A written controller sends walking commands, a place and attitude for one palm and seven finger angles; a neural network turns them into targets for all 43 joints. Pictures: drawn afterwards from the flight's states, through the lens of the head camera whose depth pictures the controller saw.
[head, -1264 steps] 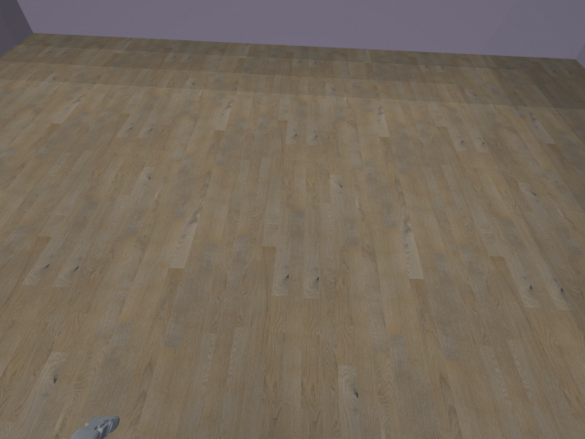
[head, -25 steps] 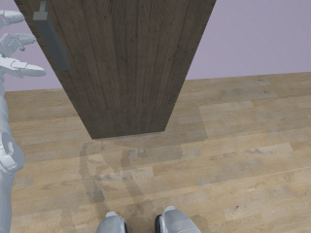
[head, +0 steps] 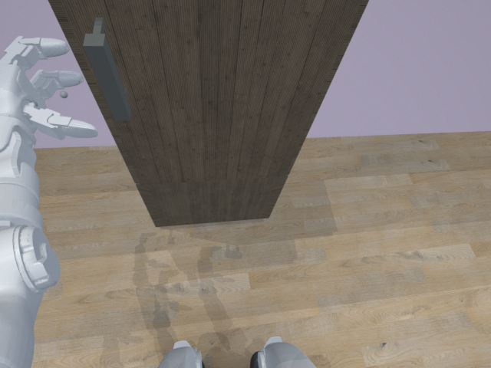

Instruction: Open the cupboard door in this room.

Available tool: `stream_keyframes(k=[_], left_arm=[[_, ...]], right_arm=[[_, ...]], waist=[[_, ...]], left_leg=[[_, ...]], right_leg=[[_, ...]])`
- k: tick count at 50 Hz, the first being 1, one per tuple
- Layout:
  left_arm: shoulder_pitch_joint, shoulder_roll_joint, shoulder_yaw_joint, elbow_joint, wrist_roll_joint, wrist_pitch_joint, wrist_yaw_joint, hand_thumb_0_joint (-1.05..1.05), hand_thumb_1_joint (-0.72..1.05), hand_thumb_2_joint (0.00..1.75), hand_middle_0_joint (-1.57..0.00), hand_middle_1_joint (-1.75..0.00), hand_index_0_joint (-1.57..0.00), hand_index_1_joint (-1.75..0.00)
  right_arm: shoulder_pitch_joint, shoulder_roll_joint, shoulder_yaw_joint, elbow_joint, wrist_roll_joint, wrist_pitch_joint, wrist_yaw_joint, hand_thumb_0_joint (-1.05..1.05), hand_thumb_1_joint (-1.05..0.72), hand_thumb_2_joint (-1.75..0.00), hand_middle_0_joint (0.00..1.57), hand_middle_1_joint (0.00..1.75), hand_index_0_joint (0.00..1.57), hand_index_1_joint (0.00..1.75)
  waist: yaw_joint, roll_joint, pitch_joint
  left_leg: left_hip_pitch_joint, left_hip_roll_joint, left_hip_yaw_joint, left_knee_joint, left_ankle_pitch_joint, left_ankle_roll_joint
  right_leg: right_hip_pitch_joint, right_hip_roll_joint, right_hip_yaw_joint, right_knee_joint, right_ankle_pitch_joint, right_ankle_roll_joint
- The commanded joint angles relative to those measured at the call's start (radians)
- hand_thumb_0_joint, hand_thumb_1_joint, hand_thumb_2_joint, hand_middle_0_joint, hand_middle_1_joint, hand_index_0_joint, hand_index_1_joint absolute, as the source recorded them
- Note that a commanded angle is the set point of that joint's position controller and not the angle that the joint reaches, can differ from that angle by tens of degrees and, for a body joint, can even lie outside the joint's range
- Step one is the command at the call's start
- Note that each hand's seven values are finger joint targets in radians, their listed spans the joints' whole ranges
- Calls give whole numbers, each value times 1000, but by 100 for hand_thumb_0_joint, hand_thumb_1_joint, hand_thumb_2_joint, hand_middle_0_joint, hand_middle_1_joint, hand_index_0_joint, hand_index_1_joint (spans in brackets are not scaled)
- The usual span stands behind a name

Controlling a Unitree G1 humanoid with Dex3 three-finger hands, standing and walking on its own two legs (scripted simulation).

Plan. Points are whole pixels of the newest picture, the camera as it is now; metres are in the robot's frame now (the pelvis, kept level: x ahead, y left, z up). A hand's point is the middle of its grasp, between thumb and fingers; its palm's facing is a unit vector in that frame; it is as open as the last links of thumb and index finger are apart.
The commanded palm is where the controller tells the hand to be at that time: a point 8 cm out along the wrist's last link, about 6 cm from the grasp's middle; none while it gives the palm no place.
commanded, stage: move the hooked fingers beside the handle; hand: left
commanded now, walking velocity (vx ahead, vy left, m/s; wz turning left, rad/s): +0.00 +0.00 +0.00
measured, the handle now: (112, 73) +0.56 +0.18 +0.10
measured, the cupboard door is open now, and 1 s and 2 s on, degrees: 0 0 0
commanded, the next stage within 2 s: slide the fingers in behind the handle in 0.26 s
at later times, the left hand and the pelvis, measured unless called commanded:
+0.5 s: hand (76, 92) +0.51 +0.22 +0.11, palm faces +0.01 -1.00 +0.00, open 14.0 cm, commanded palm +0.49 +0.26 +0.10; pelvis -0.01 -0.01 +0.00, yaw +0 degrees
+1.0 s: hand (92, 94) +0.51 +0.20 +0.10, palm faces +0.04 -1.00 +0.00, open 13.9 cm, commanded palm +0.49 +0.24 +0.10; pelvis +0.00 -0.01 +0.00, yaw +0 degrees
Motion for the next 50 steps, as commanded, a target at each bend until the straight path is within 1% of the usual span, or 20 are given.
stream_keyframes(k=[1,4,8,9,10,12,16,20,22,24,28,30,31,32,35,40,42,45,48,50], left_arm=[[-409,246,14,-220,-25,-70,2,0,-50,30,-30,-120,-30,-120],[-423,238,-1,-185,-23,-64,9,0,-50,30,-30,-120,-30,-120],[-470,291,20,-158,-12,-67,19,0,-50,30,-30,-120,-30,-120],[-471,328,45,-165,-6,-74,22,0,-50,30,-30,-120,-30,-120],[-490,292,8,-174,-1,-78,20,0,-50,30,-30,-120,-30,-120],[-530,334,35,-221,4,-103,22,0,-50,30,-30,-120,-30,-120],[-520,292,8,-187,-10,-102,6,0,-50,30,-30,-120,-30,-120],[-533,253,-37,-116,-8,-51,-4,0,-50,30,-30,-120,-30,-120],[-524,294,1,-135,-6,-53,5,0,-50,30,-30,-120,-30,-120],[-515,274,0,-174,-13,-59,13,0,-50,30,-30,-120,-30,-120],[-481,295,29,-156,-7,-68,35,0,-50,30,-30,-120,-30,-120],[-489,287,16,-166,-1,-64,46,0,-50,30,-30,-120,-30,-120],[-497,295,25,-193,2,-74,51,0,-50,30,-30,-120,-30,-120],[-489,276,5,-195,10,-76,52,0,-50,30,-30,-120,-30,-120],[-490,231,-21,-196,4,-74,56,0,-50,30,-30,-120,-30,-120],[-508,214,-20,-180,-10,-69,59,0,-50,30,-30,-120,-30,-120],[-513,194,-23,-206,-6,-80,71,0,-50,30,-30,-120,-30,-120],[-477,207,-8,-202,0,-86,87,0,-50,30,-30,-120,-30,-120],[-493,159,-39,-234,-1,-95,90,0,-50,30,-30,-120,-30,-120],[-461,148,-39,-194,-7,-87,88,0,-50,30,-30,-120,-30,-120]], right_arm=[[189,-190,-74,-40,-2,-11,-12,0,-90,-90,20,30,20,30],[174,-190,-72,-41,2,-9,-12,0,-90,-90,20,30,20,30],[173,-197,-64,-43,4,-14,-20,0,-90,-90,20,30,20,30],[172,-199,-64,-47,3,-16,-21,0,-90,-90,20,30,20,30],[168,-194,-62,-49,4,-19,-20,0,-90,-90,20,30,20,30],[174,-194,-64,-43,-1,-23,-21,0,-90,-90,20,30,20,30],[180,-195,-64,-32,2,-27,-22,0,-90,-90,20,30,20,30],[184,-200,-61,-23,6,-28,-25,0,-90,-90,20,30,20,30],[194,-203,-63,-25,2,-31,-26,0,-90,-90,20,30,20,30],[201,-198,-66,-29,-3,-33,-23,0,-90,-90,20,30,20,30],[207,-195,-65,-30,-4,-31,-14,0,-90,-90,20,30,20,30],[202,-195,-64,-37,-3,-31,-11,0,-90,-90,20,30,20,30],[207,-193,-66,-37,-5,-31,-11,0,-90,-90,20,30,20,30],[202,-190,-68,-40,-3,-31,-9,0,-90,-90,20,30,20,30],[202,-189,-70,-33,-3,-29,-6,0,-90,-90,20,30,20,30],[204,-189,-71,-24,-2,-32,-8,0,-90,-90,20,30,20,30],[205,-184,-74,-23,-7,-37,-4,0,-90,-90,20,30,20,30],[202,-182,-74,-26,-7,-37,1,0,-90,-90,20,30,20,30],[195,-176,-76,-26,-9,-37,6,0,-90,-90,20,30,20,30],[189,-179,-77,-24,-5,-36,7,0,-90,-90,20,30,20,30]], waist=[[5,168,-471],[-10,128,-415],[-23,91,-398],[-10,97,-407],[-22,118,-415],[-15,178,-479],[-27,168,-468],[-49,152,-395],[-31,159,-434],[-28,145,-476],[-13,129,-455],[-20,120,-431],[-14,130,-454],[-12,160,-464],[-25,149,-441],[-33,120,-432],[-24,161,-470],[-15,129,-462],[-19,151,-482],[-22,119,-437]], left_leg=[[484,-2,-91,-64,609,-18],[424,-7,-84,-72,511,-13],[356,-14,-77,-76,418,-3],[343,-15,-78,-76,405,-4],[350,-18,-75,-75,397,-4],[404,-14,-83,-62,440,-9],[413,-11,-89,-60,434,-9],[352,-13,-86,-74,340,-3],[373,-13,-89,-74,375,-5],[391,-12,-86,-68,417,-4],[350,-16,-77,-69,409,-4],[314,-19,-66,-73,374,2],[330,-20,-66,-69,392,2],[349,-21,-64,-69,398,-1],[374,-15,-71,-73,399,-4],[361,-16,-75,-74,395,-3],[407,-18,-77,-66,441,-6],[385,-18,-73,-65,445,-5],[410,-19,-75,-61,474,-8],[390,-17,-70,-62,443,-7]], right_leg=[[75,36,11,-50,388,-19],[75,34,14,-58,359,-15],[94,29,26,-60,329,-12],[109,28,29,-57,322,-14],[102,28,31,-56,319,-13],[91,28,32,-46,330,-16],[73,33,27,-53,315,-18],[41,29,25,-71,251,-13],[59,29,25,-66,273,-16],[80,31,24,-60,311,-15],[107,33,26,-57,321,-14],[122,32,34,-65,317,-10],[132,32,33,-58,331,-14],[119,31,34,-61,330,-13],[87,34,27,-67,311,-13],[95,34,27,-65,320,-14],[81,34,25,-57,338,-16],[106,34,27,-56,355,-14],[103,34,25,-48,377,-15],[90,35,23,-59,354,-15]])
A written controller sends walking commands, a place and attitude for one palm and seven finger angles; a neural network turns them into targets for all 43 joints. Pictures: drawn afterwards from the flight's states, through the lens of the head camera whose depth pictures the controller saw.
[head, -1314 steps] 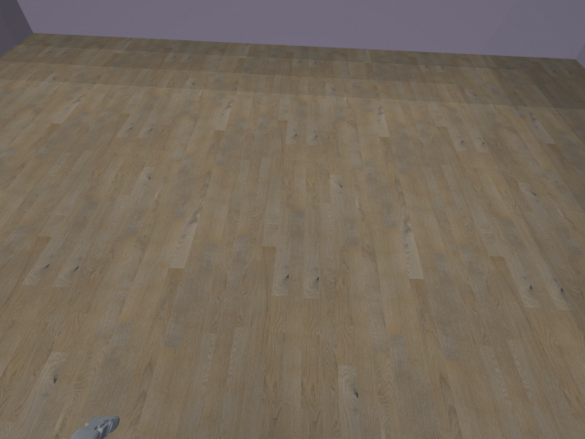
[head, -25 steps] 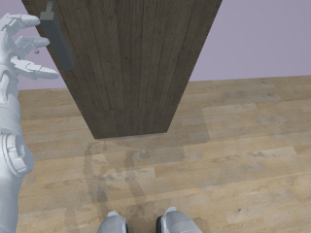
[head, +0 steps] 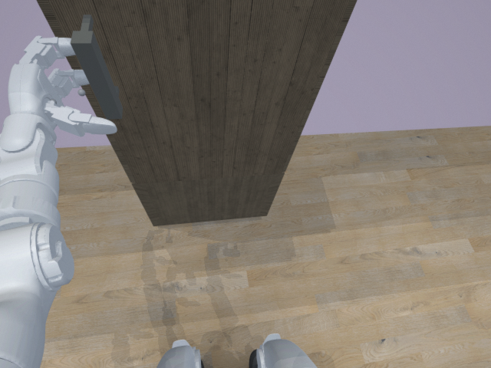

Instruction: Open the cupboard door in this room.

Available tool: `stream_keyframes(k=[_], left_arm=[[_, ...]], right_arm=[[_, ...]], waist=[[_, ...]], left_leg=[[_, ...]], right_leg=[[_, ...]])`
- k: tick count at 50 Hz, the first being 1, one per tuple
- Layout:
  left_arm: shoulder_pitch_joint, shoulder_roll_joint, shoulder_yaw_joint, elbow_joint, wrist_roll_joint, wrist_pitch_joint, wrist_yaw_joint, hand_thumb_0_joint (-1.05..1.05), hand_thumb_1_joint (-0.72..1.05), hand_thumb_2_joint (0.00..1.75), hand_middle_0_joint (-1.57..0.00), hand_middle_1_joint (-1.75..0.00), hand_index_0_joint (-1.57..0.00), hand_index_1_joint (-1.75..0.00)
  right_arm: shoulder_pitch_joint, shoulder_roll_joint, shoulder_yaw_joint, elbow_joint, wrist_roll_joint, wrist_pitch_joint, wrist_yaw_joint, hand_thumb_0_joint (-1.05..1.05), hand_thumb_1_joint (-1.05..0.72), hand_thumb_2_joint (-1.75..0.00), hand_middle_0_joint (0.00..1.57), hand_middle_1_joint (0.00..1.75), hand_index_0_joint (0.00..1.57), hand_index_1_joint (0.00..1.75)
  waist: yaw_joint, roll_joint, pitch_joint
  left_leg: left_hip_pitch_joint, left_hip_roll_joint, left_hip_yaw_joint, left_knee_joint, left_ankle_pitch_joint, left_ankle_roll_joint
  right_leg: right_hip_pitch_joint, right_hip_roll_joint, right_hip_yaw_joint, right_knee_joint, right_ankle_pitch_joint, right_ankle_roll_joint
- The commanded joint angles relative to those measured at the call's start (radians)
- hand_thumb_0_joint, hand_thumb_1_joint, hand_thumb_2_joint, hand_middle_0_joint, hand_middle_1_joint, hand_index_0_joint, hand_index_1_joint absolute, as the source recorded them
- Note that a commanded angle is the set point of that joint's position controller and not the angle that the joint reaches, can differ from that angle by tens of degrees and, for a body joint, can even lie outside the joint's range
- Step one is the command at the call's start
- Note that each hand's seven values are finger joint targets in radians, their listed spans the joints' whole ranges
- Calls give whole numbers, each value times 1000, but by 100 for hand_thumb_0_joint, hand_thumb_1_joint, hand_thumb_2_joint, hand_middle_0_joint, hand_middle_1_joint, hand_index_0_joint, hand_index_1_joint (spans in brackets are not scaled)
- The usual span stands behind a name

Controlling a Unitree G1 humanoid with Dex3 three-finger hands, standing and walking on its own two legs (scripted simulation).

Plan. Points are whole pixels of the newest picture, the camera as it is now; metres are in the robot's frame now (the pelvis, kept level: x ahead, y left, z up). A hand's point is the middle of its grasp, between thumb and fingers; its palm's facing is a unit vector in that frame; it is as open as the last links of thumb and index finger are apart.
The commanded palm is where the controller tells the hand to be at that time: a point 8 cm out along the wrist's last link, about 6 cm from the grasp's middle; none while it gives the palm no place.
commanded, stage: slide the fingers in behind the handle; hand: left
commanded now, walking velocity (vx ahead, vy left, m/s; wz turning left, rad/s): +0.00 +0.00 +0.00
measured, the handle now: (102, 70) +0.57 +0.18 +0.10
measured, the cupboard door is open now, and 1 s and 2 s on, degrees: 0 0 0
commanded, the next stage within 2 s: close the thumb around the handle in 0.96 s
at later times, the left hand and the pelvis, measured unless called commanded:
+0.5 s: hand (109, 92) +0.51 +0.16 +0.11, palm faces +0.02 -1.00 +0.00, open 14.0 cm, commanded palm +0.49 +0.21 +0.10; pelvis +0.00 +0.00 +0.00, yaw +0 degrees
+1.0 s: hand (114, 93) +0.51 +0.16 +0.11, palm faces +0.05 -1.00 -0.01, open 14.0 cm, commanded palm +0.49 +0.20 +0.10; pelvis -0.01 -0.01 +0.00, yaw +1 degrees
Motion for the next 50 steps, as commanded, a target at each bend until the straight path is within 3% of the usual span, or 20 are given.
stream_keyframes(k=[1,2,3,6,7,11,12,13,14,15,19,23,26,28,31,34,39,43,45,50], left_arm=[[-454,207,-2,-199,-25,-70,-1,0,-50,30,-30,-120,-30,-120],[-471,219,6,-210,-24,-68,3,0,-50,30,-30,-120,-30,-120],[-474,180,-19,-213,-25,-64,5,0,-50,30,-30,-120,-30,-120],[-487,206,9,-231,-23,-74,23,0,-50,30,-30,-120,-30,-120],[-493,203,3,-255,-17,-81,28,0,-50,30,-30,-120,-30,-120],[-488,132,-40,-257,-13,-93,46,0,-50,30,-30,-120,-30,-120],[-497,151,-27,-265,-12,-94,50,0,-50,30,-30,-120,-30,-120],[-492,122,-47,-263,-14,-91,50,0,-50,30,-30,-120,-30,-120],[-464,135,-25,-242,-17,-86,53,0,-50,30,-30,-120,-30,-120],[-474,126,-35,-250,-19,-83,54,0,-50,30,-30,-120,-30,-120],[-442,129,-23,-248,-13,-77,74,0,-50,30,-30,-120,-30,-120],[-406,77,-45,-264,-8,-89,98,0,-50,30,-30,-120,-30,-120],[-442,101,-25,-210,-8,-81,114,0,-50,30,-30,-120,-30,-120],[-438,128,-9,-212,-1,-82,119,0,-50,30,-30,-120,-30,-120],[-491,149,-8,-234,14,-107,127,0,-50,30,-30,-120,-30,-120],[-521,110,-49,-256,23,-133,124,0,-50,30,-30,-120,-30,-120],[-490,133,-27,-163,3,-100,109,0,-50,30,-30,-120,-30,-120],[-511,96,-61,-204,6,-97,105,0,-50,30,-30,-120,-30,-120],[-507,121,-42,-186,4,-97,111,0,-50,30,-30,-120,-30,-120],[-535,114,-51,-210,5,-109,116,0,-50,30,-30,-120,-30,-120]], right_arm=[[179,-186,-71,-34,0,-10,-11,0,-90,-90,20,30,20,30],[176,-187,-74,-36,2,-8,-11,0,-90,-90,20,30,20,30],[173,-182,-75,-37,3,-11,-9,0,-90,-90,20,30,20,30],[177,-182,-73,-37,-2,-13,-9,0,-90,-90,20,30,20,30],[173,-180,-76,-38,-3,-14,-6,0,-90,-90,20,30,20,30],[173,-173,-78,-32,-5,-17,2,0,-90,-90,20,30,20,30],[172,-177,-80,-28,-5,-16,3,0,-90,-90,20,30,20,30],[167,-173,-82,-29,-3,-16,5,0,-90,-90,20,30,20,30],[173,-176,-83,-27,-4,-15,4,0,-90,-90,20,30,20,30],[167,-175,-83,-30,-3,-14,4,0,-90,-90,20,30,20,30],[163,-170,-80,-36,-4,-13,8,0,-90,-90,20,30,20,30],[156,-161,-82,-44,-5,-15,16,0,-90,-90,20,30,20,30],[163,-170,-81,-36,-4,-15,9,0,-90,-90,20,30,20,30],[156,-169,-80,-43,-1,-18,6,0,-90,-90,20,30,20,30],[155,-167,-77,-39,-5,-26,4,0,-90,-90,20,30,20,30],[151,-162,-79,-32,-6,-33,5,0,-90,-90,20,30,20,30],[157,-177,-78,-23,0,-35,-2,0,-90,-90,20,30,20,30],[158,-171,-78,-26,-2,-37,-1,0,-90,-90,20,30,20,30],[162,-175,-76,-24,-3,-36,-2,0,-90,-90,20,30,20,30],[163,-176,-78,-20,-6,-40,1,0,-90,-90,20,30,20,30]], waist=[[-18,99,-428],[-14,110,-441],[-20,119,-450],[-10,117,-453],[-8,143,-489],[-16,135,-468],[-13,138,-491],[-16,147,-492],[-6,115,-489],[-12,118,-483],[9,127,-471],[16,106,-473],[-9,24,-392],[5,35,-416],[-2,66,-417],[-8,124,-465],[-20,45,-431],[-17,107,-464],[-18,64,-436],[-21,86,-440]], left_leg=[[400,-19,-70,-72,440,4],[403,-19,-70,-75,439,2],[417,-21,-68,-74,448,3],[412,-22,-73,-68,464,3],[439,-20,-73,-65,484,-1],[457,-19,-82,-59,504,-4],[466,-16,-84,-59,512,-6],[474,-18,-82,-61,510,-7],[460,-17,-82,-64,508,-7],[452,-19,-77,-65,498,-6],[436,-22,-71,-72,495,-8],[441,-24,-67,-74,510,-8],[352,-31,-58,-88,395,4],[334,-37,-46,-90,374,5],[334,-38,-48,-84,345,7],[400,-33,-61,-80,369,-2],[330,-36,-55,-88,305,6],[379,-36,-58,-82,350,3],[347,-35,-61,-85,327,5],[346,-39,-58,-86,312,6]], right_leg=[[121,32,23,-75,361,-7],[123,30,26,-73,360,-5],[119,31,24,-74,368,-5],[124,30,24,-65,373,-8],[123,30,26,-62,385,-6],[91,32,17,-58,375,-9],[98,32,19,-56,381,-7],[95,32,19,-61,380,-6],[111,32,16,-60,383,-8],[116,32,19,-63,386,-6],[131,30,17,-60,389,-8],[141,32,16,-61,403,-8],[157,29,25,-76,365,-3],[186,24,37,-78,369,-3],[170,22,43,-75,341,-4],[130,22,38,-68,326,-7],[157,21,42,-85,301,-1],[135,21,38,-80,324,-5],[143,23,39,-83,308,-3],[141,21,43,-86,297,-3]])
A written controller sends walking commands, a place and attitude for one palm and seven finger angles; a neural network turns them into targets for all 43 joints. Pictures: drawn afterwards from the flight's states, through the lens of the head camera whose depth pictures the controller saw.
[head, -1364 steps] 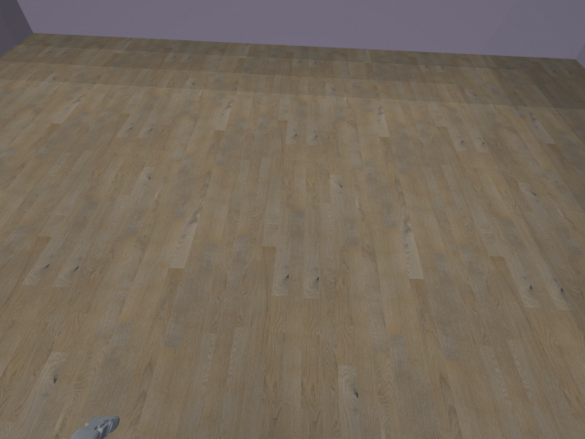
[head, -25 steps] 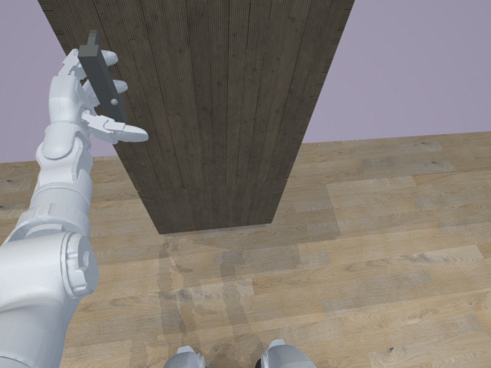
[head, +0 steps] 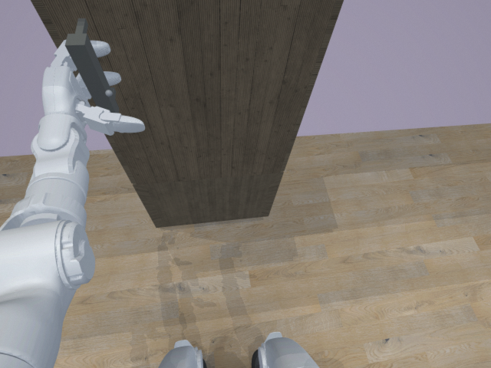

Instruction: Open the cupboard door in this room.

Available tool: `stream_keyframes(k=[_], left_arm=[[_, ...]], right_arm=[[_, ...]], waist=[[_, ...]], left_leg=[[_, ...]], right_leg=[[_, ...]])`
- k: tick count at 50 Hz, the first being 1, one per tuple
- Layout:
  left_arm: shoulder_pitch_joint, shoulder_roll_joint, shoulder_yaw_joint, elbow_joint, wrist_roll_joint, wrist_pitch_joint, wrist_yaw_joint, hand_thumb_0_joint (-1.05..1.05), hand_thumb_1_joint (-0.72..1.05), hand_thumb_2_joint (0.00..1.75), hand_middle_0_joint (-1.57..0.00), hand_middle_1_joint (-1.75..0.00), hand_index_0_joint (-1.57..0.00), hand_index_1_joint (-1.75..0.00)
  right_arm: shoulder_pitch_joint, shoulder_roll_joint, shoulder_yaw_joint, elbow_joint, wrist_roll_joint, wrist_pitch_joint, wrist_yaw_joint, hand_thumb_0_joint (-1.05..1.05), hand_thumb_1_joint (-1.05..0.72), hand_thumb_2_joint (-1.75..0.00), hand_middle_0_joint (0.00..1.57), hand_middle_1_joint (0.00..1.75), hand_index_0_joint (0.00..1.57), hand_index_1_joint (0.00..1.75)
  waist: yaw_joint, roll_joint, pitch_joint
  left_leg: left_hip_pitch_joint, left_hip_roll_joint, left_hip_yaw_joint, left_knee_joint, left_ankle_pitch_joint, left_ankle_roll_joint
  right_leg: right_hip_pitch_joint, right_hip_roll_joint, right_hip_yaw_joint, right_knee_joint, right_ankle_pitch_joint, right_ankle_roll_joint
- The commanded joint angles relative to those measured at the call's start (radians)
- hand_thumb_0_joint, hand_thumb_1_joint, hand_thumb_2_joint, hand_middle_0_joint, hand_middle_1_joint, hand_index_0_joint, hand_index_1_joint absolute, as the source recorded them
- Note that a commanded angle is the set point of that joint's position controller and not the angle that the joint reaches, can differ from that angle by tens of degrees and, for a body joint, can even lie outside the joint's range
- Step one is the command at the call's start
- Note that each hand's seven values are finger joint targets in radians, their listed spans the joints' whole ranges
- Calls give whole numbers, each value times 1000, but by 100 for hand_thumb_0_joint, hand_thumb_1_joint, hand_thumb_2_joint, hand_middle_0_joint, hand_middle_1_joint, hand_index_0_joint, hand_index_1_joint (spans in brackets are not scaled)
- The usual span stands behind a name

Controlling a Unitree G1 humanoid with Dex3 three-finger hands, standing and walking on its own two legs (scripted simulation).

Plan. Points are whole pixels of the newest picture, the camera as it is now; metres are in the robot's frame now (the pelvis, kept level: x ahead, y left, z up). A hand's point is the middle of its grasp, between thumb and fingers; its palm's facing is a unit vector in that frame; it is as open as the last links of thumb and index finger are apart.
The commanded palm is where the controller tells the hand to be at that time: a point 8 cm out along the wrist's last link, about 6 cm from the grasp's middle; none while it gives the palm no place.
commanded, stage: close the thumb around the handle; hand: left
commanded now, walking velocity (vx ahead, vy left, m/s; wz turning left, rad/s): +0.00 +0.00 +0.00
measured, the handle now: (97, 72) +0.58 +0.19 +0.10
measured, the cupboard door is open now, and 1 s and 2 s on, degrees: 0 0 41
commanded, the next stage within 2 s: pull the door open along its arc in 0.76 s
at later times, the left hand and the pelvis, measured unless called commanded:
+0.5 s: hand (105, 93) +0.53 +0.17 +0.10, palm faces +0.04 -1.00 +0.00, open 8.7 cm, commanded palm +0.50 +0.21 +0.10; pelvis +0.01 +0.00 +0.00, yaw +0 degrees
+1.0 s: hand (110, 93) +0.53 +0.16 +0.10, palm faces +0.04 -1.00 +0.00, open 5.9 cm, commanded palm +0.49 +0.21 +0.10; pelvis +0.01 +0.01 +0.00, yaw -1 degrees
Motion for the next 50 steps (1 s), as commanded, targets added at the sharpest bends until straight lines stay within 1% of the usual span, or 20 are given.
stream_keyframes(k=[1,3,5,8,9,12,13,17,19,20,22,26,28,34,35,38,39,41,44,50], left_arm=[[-485,214,13,-227,-6,-81,-2,0,-50,30,-30,-120,-30,-120],[-473,215,6,-213,-4,-75,-7,0,-50,30,-30,-120,-30,-120],[-472,229,15,-206,-4,-69,-11,0,-39,35,-31,-121,-31,-121],[-489,218,5,-216,-5,-69,-15,0,-22,42,-32,-123,-32,-123],[-491,233,18,-229,-6,-72,-15,0,-16,44,-32,-124,-32,-124],[-462,238,32,-266,-13,-86,-12,0,0,52,-34,-125,-34,-125],[-460,197,5,-248,-15,-81,-15,0,6,54,-34,-126,-34,-126],[-411,234,38,-217,-12,-65,-15,0,28,64,-36,-128,-36,-128],[-419,237,36,-198,-10,-49,-15,0,40,68,-36,-130,-36,-130],[-453,236,25,-224,-7,-52,-16,0,45,71,-37,-130,-37,-130],[-453,245,44,-281,-10,-75,-15,0,56,76,-38,-131,-38,-131],[-452,166,-9,-289,-23,-96,-22,0,79,85,-39,-134,-39,-134],[-428,192,11,-257,-22,-83,-23,0,90,90,-40,-135,-40,-135],[-440,176,1,-263,-18,-59,-12,0,90,90,-40,-135,-40,-135],[-421,203,30,-247,-18,-59,-6,0,90,90,-40,-135,-40,-135],[-453,181,6,-233,-11,-63,8,0,90,90,-40,-135,-40,-135],[-446,171,0,-233,-9,-64,7,0,90,90,-40,-135,-40,-135],[-441,217,33,-237,-7,-73,8,0,90,90,-40,-135,-40,-135],[-462,173,-10,-244,-3,-76,5,0,90,90,-40,-135,-40,-135],[-334,171,13,-317,-20,-90,-5,0,90,90,-40,-135,-40,-135]], right_arm=[[161,-168,-66,-47,-2,-18,-9,0,-90,-90,20,30,20,30],[158,-168,-64,-47,1,-16,-10,0,-90,-90,20,30,20,30],[158,-168,-64,-48,2,-15,-12,0,-90,-90,20,30,20,30],[155,-165,-62,-50,2,-15,-13,0,-90,-90,20,30,20,30],[161,-167,-63,-49,0,-15,-13,0,-90,-90,20,30,20,30],[159,-165,-65,-57,-1,-14,-10,0,-90,-90,20,30,20,30],[158,-160,-64,-54,-1,-13,-8,0,-90,-90,20,30,20,30],[157,-165,-64,-61,2,-4,-8,0,-90,-90,20,30,20,30],[156,-167,-64,-62,5,-1,-12,0,-90,-90,20,30,20,30],[158,-166,-64,-61,4,-2,-12,0,-90,-90,20,30,20,30],[157,-162,-68,-63,0,-5,-10,0,-90,-90,20,30,20,30],[157,-157,-71,-52,-3,-7,-5,0,-90,-90,20,30,20,30],[157,-163,-72,-46,0,-1,-4,0,-90,-90,20,30,20,30],[154,-160,-71,-52,0,4,-5,0,-90,-90,20,30,20,30],[153,-162,-71,-53,0,5,-6,0,-90,-90,20,30,20,30],[151,-160,-67,-50,-1,3,-4,0,-90,-90,20,30,20,30],[147,-160,-69,-55,-1,1,-4,0,-90,-90,20,30,20,30],[153,-166,-68,-55,-3,0,-6,0,-90,-90,20,30,20,30],[144,-159,-66,-56,-2,-2,-5,0,-90,-90,20,30,20,30],[137,-158,-73,-78,-1,-1,2,0,-90,-90,20,30,20,30]], waist=[[-15,70,-459],[-19,60,-447],[-15,51,-440],[-18,93,-446],[-14,79,-461],[4,111,-516],[-8,90,-494],[3,49,-460],[-10,15,-418],[-15,46,-424],[6,103,-497],[-11,101,-497],[-7,70,-478],[-6,83,-462],[4,63,-454],[-16,46,-433],[-12,55,-432],[0,71,-449],[-13,78,-455],[38,82,-532]], left_leg=[[344,-34,-54,-71,311,20],[326,-33,-51,-76,300,19],[308,-35,-47,-76,288,21],[334,-34,-49,-73,310,18],[342,-32,-54,-72,324,17],[384,-32,-54,-66,390,14],[379,-31,-55,-66,389,14],[329,-35,-44,-73,371,18],[293,-35,-39,-74,342,23],[311,-33,-43,-78,346,20],[379,-33,-48,-67,410,15],[432,-26,-60,-55,466,11],[406,-23,-61,-62,443,9],[405,-24,-61,-65,447,9],[390,-24,-63,-67,434,8],[373,-25,-63,-71,403,10],[366,-28,-58,-70,381,11],[369,-30,-59,-71,390,11],[380,-27,-61,-71,376,8],[425,-26,-54,-73,461,3]], right_leg=[[156,28,44,-102,314,7],[162,26,47,-106,317,11],[174,25,49,-108,314,11],[154,25,47,-104,324,10],[163,26,44,-100,332,9],[175,27,42,-89,379,6],[169,30,38,-90,380,8],[204,29,44,-96,394,11],[200,28,47,-104,383,15],[189,27,45,-101,378,14],[191,28,44,-90,412,8],[146,34,32,-82,417,6],[155,33,30,-84,407,8],[143,31,28,-87,400,8],[150,31,27,-87,388,7],[140,30,27,-88,370,10],[137,29,31,-92,356,10],[154,29,33,-87,362,5],[134,28,31,-88,346,8],[197,33,27,-78,414,2]])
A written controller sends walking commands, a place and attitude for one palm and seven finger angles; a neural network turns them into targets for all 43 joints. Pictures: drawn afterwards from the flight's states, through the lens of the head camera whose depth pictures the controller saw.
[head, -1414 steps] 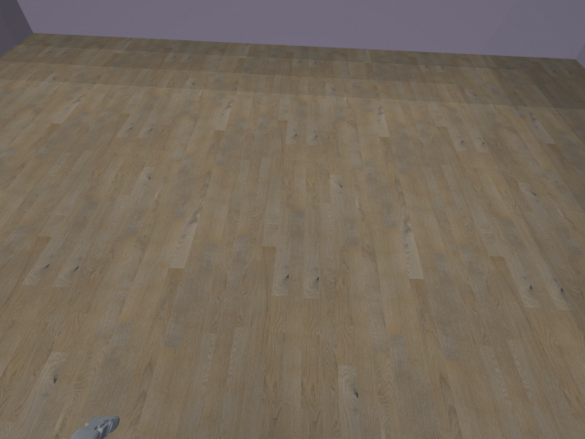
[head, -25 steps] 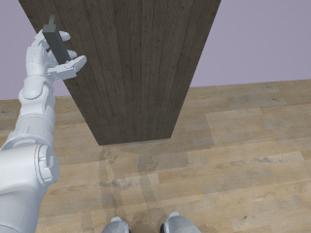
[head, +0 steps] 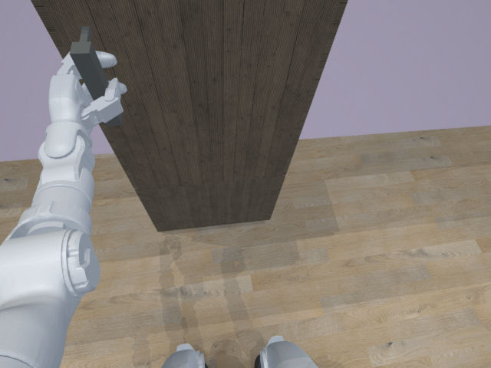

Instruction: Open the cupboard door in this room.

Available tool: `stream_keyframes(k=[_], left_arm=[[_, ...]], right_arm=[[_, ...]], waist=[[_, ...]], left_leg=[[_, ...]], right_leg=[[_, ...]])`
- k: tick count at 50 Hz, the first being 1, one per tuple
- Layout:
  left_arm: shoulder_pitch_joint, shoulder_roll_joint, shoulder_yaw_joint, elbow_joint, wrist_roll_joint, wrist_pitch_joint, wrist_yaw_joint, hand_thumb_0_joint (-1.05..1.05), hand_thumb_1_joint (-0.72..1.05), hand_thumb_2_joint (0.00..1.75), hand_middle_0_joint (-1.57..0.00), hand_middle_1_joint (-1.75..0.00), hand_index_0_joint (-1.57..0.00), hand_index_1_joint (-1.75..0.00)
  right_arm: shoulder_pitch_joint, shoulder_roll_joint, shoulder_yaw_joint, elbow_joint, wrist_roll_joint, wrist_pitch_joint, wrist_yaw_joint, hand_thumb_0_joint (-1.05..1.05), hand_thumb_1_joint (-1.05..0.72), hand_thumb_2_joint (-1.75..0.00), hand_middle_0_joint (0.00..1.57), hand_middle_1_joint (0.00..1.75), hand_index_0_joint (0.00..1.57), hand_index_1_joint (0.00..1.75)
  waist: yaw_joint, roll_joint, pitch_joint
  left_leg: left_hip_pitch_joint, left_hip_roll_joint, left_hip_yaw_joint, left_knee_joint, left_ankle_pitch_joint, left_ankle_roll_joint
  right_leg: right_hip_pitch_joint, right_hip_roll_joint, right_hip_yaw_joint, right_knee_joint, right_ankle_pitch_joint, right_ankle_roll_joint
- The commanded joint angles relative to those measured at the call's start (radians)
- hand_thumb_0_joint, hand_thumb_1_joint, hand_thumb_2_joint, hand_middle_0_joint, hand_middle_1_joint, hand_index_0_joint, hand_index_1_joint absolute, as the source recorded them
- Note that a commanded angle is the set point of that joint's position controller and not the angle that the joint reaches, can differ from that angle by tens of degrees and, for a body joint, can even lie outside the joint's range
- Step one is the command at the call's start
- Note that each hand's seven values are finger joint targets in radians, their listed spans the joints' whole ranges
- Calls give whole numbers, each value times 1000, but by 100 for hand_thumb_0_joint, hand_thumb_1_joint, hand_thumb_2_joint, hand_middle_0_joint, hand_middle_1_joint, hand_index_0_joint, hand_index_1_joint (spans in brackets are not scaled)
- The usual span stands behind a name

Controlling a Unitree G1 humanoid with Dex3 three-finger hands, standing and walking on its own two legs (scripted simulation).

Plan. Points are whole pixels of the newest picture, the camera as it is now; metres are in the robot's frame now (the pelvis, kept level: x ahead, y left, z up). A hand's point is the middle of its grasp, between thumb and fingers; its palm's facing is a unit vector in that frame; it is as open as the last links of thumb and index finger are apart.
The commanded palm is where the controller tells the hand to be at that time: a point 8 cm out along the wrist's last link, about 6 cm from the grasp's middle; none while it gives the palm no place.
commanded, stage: pull the door open along its arc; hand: left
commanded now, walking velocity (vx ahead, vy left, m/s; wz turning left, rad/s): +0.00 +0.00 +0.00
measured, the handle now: (101, 79) +0.57 +0.19 +0.10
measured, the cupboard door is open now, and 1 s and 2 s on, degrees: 0 41 39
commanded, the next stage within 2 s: open thumb and fingers to let go in 0.92 s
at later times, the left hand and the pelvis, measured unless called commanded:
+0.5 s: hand (139, 168) +0.39 +0.11 +0.11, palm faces +0.23 -0.97 +0.10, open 6.4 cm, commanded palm +0.33 +0.16 +0.10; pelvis +0.01 -0.01 +0.02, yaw +0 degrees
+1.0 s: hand (213, 234) +0.29 +0.02 +0.11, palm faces +0.33 -0.94 -0.03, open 6.4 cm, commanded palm +0.25 +0.07 +0.10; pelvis +0.00 -0.05 +0.02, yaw +4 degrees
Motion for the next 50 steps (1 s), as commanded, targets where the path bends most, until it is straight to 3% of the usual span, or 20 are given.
stream_keyframes(k=[1,7,11,16,17,18,21,22,24,25,26,30,31,33,36,40,42,43,46,50], left_arm=[[-340,198,15,-267,-26,-95,-17,0,90,90,-40,-135,-40,-135],[-111,142,-4,-433,-63,-79,-23,0,90,90,-40,-135,-40,-135],[91,75,-32,-561,-96,-57,-21,0,90,90,-40,-135,-40,-135],[301,-6,-86,-773,-112,-35,0,0,90,90,-40,-135,-40,-135],[309,-64,18,-830,-175,-15,131,0,90,90,-40,-135,-40,-135],[349,-147,-69,-862,-150,2,195,0,90,90,-40,-135,-40,-135],[454,-227,-120,-974,-102,26,344,0,90,90,-40,-135,-40,-135],[484,-264,-147,-1022,-78,31,390,0,90,90,-40,-135,-40,-135],[508,-335,-224,-1084,-14,50,478,0,90,90,-40,-135,-40,-135],[502,-371,-260,-1109,15,62,523,0,90,90,-40,-135,-40,-135],[529,-403,-296,-1109,46,78,566,0,90,90,-40,-135,-40,-135],[509,-537,-419,-1161,122,146,715,0,90,90,-40,-135,-40,-135],[532,-562,-456,-1162,141,161,728,0,90,90,-40,-135,-40,-135],[533,-603,-518,-1195,173,180,744,0,90,90,-40,-135,-40,-135],[593,-654,-596,-1226,205,191,740,0,90,90,-40,-135,-40,-135],[674,-692,-657,-1287,184,193,721,0,90,90,-40,-135,-40,-135],[774,-710,-680,-1321,170,199,708,0,90,90,-40,-135,-40,-135],[793,-697,-677,-1340,169,201,705,0,90,90,-40,-135,-40,-135],[956,-684,-671,-1398,156,215,694,0,90,90,-40,-135,-40,-135],[814,-645,-622,-1365,139,226,722,0,90,90,-40,-135,-40,-135]], right_arm=[[147,-170,-71,-71,2,-13,-6,0,-90,-90,20,30,20,30],[98,-158,-79,-117,22,-8,1,0,-90,-90,20,30,20,30],[55,-145,-79,-151,34,-15,5,0,-90,-90,20,30,20,30],[-11,-128,-82,-187,45,-34,8,0,-90,-90,20,30,20,30],[-57,-91,-80,-185,44,-46,10,0,-90,-90,20,30,20,30],[-67,-91,-77,-185,37,-58,17,0,-90,-90,20,30,20,30],[-94,-85,-78,-184,22,-75,32,0,-90,-90,20,30,20,30],[-111,-77,-80,-189,14,-77,36,0,-90,-90,20,30,20,30],[-137,-66,-78,-193,-1,-77,44,0,-90,-90,20,30,20,30],[-151,-61,-79,-192,-9,-75,46,0,-90,-90,20,30,20,30],[-159,-59,-78,-192,-17,-71,45,0,-90,-90,20,30,20,30],[-239,-42,-71,-198,-35,-56,37,0,-90,-90,20,30,20,30],[-243,-42,-74,-198,-40,-51,33,0,-90,-90,20,30,20,30],[-269,-33,-72,-202,-44,-41,26,0,-90,-90,20,30,20,30],[-287,-21,-72,-205,-44,-35,19,0,-90,-90,20,30,20,30],[-325,-6,-60,-218,-34,-34,15,0,-90,-90,20,30,20,30],[-341,1,-55,-228,-32,-38,16,0,-90,-90,20,30,20,30],[-341,2,-53,-229,-31,-40,14,0,-90,-90,20,30,20,30],[-364,12,-45,-246,-26,-41,13,0,-90,-90,20,30,20,30],[-399,12,-30,-225,-34,-46,-7,0,-90,-90,20,30,20,30]], waist=[[36,67,-513],[87,34,-496],[117,-20,-433],[148,-14,-386],[216,-6,-362],[183,-8,-337],[185,-69,-310],[189,-41,-329],[184,-45,-323],[176,-45,-315],[170,-94,-294],[154,-87,-252],[143,-123,-242],[141,-94,-255],[135,-117,-243],[146,-92,-222],[159,-100,-211],[156,-106,-207],[185,-109,-187],[167,-162,-76]], left_leg=[[404,-26,-62,-73,479,-2],[404,-29,-36,-111,498,2],[377,-35,-15,-141,497,10],[403,-35,-2,-169,498,8],[376,-39,9,-180,490,-5],[392,-40,9,-187,475,-9],[398,-35,-2,-189,480,-15],[415,-35,3,-189,495,-17],[424,-33,-2,-188,484,-19],[430,-33,-1,-186,469,-18],[419,-30,-10,-189,440,-16],[414,-36,-17,-202,324,-19],[417,-33,-18,-200,306,-16],[431,-38,-17,-198,295,-15],[447,-36,-23,-194,299,-12],[459,-45,-28,-203,268,-13],[465,-46,-30,-207,270,-13],[466,-48,-30,-207,269,-13],[471,-53,-31,-214,262,-15],[438,-69,-41,-201,175,-14]], right_leg=[[202,35,13,-73,434,-8],[302,34,14,-95,497,-9],[379,31,15,-115,545,-10],[418,22,14,-129,554,-9],[423,21,0,-145,530,-5],[416,21,-6,-144,522,-2],[416,16,-18,-143,497,-4],[421,10,-15,-137,513,-3],[410,3,-18,-130,489,-4],[401,-1,-17,-132,478,-4],[397,-2,-18,-140,448,-3],[376,-17,-13,-168,328,-7],[373,-18,-10,-183,313,-5],[379,-25,-3,-188,307,-10],[393,-31,3,-202,326,-13],[419,-42,13,-225,317,-11],[444,-49,18,-239,340,-8],[452,-54,23,-243,357,-4],[487,-62,36,-274,355,-3],[429,-88,92,-355,196,12]])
